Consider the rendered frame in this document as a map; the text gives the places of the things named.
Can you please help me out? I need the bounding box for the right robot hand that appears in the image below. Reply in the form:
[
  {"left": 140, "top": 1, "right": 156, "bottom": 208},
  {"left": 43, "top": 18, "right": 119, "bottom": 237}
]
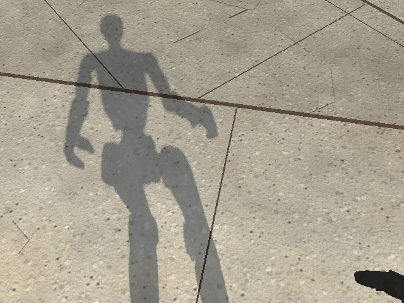
[{"left": 354, "top": 270, "right": 404, "bottom": 303}]

